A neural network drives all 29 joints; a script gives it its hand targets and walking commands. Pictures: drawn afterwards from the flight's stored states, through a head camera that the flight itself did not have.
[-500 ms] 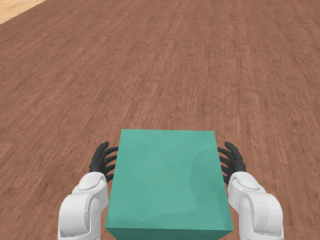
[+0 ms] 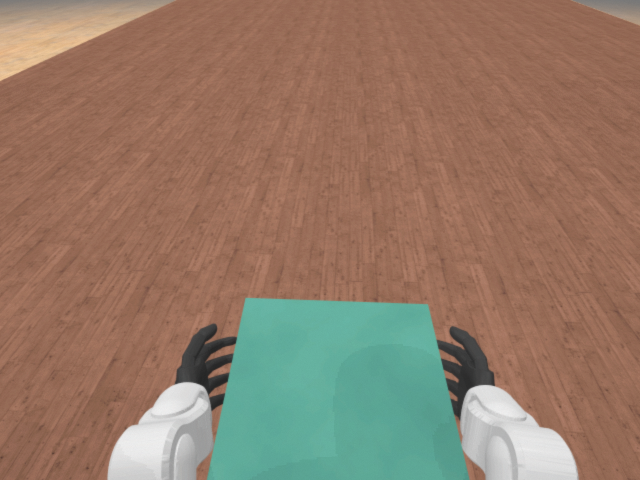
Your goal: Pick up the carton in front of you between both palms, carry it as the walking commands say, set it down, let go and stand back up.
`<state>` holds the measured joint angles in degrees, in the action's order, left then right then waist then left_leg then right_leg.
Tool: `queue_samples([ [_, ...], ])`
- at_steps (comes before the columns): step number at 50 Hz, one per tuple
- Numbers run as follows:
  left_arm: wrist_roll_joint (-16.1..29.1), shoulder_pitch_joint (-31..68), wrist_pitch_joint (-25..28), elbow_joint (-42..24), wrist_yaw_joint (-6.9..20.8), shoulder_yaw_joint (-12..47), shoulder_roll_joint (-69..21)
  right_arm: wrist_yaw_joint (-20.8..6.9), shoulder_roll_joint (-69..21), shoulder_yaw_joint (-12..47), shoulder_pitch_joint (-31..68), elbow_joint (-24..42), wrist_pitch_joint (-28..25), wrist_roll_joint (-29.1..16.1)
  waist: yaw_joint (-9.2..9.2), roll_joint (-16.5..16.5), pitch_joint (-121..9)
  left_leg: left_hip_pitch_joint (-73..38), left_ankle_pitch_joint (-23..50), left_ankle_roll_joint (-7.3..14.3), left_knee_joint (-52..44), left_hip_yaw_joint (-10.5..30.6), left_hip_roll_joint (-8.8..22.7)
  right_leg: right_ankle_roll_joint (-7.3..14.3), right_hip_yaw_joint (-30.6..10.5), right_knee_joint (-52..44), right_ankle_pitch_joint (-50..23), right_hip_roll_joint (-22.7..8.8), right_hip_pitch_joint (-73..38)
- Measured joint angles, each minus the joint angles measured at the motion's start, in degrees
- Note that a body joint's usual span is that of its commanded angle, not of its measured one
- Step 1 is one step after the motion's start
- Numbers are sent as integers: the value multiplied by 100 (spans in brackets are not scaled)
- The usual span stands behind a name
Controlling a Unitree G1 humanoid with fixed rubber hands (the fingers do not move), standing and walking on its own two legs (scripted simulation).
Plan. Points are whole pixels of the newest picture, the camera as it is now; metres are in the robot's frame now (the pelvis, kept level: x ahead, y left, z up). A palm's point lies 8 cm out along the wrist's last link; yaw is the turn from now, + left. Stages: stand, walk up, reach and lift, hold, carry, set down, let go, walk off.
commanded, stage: carry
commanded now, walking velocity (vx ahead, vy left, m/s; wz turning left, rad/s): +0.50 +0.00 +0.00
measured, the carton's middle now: (331, 435) +0.21 +0.00 +0.01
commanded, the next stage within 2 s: none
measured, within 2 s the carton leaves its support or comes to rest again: neither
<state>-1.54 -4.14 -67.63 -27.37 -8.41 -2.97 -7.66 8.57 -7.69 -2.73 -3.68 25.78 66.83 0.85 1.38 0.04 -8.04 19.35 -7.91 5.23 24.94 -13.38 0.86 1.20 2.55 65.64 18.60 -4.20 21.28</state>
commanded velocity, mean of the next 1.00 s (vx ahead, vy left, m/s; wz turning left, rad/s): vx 0.38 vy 0.00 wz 0.00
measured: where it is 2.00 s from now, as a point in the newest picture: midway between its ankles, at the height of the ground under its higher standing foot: (318, 383)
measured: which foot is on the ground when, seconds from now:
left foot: down 0.00-0.40, up 0.42-0.88, down 0.90-1.00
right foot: up 0.00-0.38, down 0.40-0.92, up 0.94-1.00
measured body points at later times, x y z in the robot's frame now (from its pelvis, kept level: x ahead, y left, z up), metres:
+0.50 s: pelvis +0.32 -0.04 -0.01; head +0.32 -0.07 +0.44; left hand +0.54 +0.13 +0.07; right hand +0.57 -0.18 +0.05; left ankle +0.13 +0.06 -0.65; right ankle +0.42 -0.13 -0.74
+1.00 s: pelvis +0.63 +0.01 -0.01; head +0.64 +0.02 +0.44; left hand +0.87 +0.18 +0.07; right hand +0.88 -0.13 +0.07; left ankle +0.72 +0.11 -0.74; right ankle +0.48 -0.10 -0.66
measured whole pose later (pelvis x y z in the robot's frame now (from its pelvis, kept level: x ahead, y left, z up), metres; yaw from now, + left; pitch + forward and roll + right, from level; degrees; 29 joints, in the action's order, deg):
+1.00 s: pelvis +0.63 +0.01 -0.01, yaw +2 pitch +4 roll +1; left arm -0.9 -3.8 -66.0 -33.0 -8.4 -2.9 -7.6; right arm 8.3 -7.6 -1.9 -3.1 30.8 64.7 0.6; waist 0.1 1.6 -3.5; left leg 24.6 -6.5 3.4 27.8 -14.1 3.6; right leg -1.6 4.5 58.4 29.6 -3.7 15.5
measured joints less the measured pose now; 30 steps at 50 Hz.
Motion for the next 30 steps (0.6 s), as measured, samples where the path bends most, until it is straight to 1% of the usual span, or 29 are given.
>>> queue_samples([
  [2,-18,-45,78,22,11,32,-8,-16,-8,-6,-77,-1,-86,3,20,-48,-19,-309,-22,-4,-312,50,-22,-35,56,-393,-265,-116,490],
  [4,-40,-102,156,46,31,53,-15,-36,-12,-4,-121,-27,-154,12,16,-84,-80,-592,-68,-29,-586,100,-40,-120,117,-979,-484,-217,845],
  [7,-48,-169,237,37,36,55,-21,-55,-12,21,-150,-54,-227,22,-30,-95,-151,-1025,-153,-85,-977,144,-80,-275,202,-1818,-937,-332,1229],
  [10,-31,-223,278,-96,32,60,-23,-57,-12,57,-174,47,-265,9,-77,-64,-129,-1460,-311,-159,-1252,190,-128,-358,257,-2380,-1394,-387,1468],
  [14,18,-279,264,-400,13,73,-23,-46,-10,109,-198,315,-252,-32,-102,-15,-54,-2007,-680,-304,-1405,258,-159,-313,373,-2981,-1714,-358,1496],
  [18,68,-286,228,-582,-1,63,-23,-12,-7,133,-173,501,-179,-62,-72,-59,25,-2521,-1257,-533,-1274,347,-82,-137,597,-3637,-1581,-202,1090],
  [19,81,-271,216,-593,-2,61,-21,1,-7,128,-162,532,-154,-66,-62,-110,45,-2585,-1497,-603,-1057,379,-5,-97,723,-3803,-1482,-121,895],
  [20,87,-235,215,-576,1,62,-21,11,-7,115,-148,559,-136,-63,-56,-169,70,-2554,-1802,-662,-632,397,108,-16,826,-3943,-1537,-26,688],
  [21,81,-182,254,-463,4,86,-19,16,0,71,-120,533,-131,-44,-91,-293,98,-2345,-2070,-688,78,400,299,111,895,-3794,-1735,63,660],
  [22,74,-118,281,-325,11,104,-15,17,-2,15,-85,476,-118,-26,-139,-366,138,-1942,-1941,-685,1081,533,399,212,950,-3547,-1570,103,681],
  [24,69,-59,293,-179,17,128,-9,1,1,-43,-59,426,-81,-11,-209,-355,244,-924,-1785,-586,3083,913,285,307,985,-3472,-1164,108,545],
  [25,74,-91,308,-161,18,121,-13,-8,-2,-26,-77,412,-83,15,-239,-328,282,-473,-1678,-511,3709,981,240,309,993,-3598,-1078,113,409],
  [26,84,-151,329,-167,20,106,-19,-30,-7,10,-112,396,-100,43,-264,-296,306,-91,-1515,-453,4026,995,231,255,994,-3783,-1086,119,242],
  [27,93,-217,350,-184,23,92,-25,-40,-11,48,-153,381,-126,62,-291,-269,320,225,-1326,-419,4096,987,253,232,993,-3975,-1090,134,65],
  [30,90,-341,433,-226,27,91,-31,-72,-11,112,-228,349,-233,90,-380,-176,302,880,-928,-419,3525,913,355,225,938,-4491,-1036,154,-462],
])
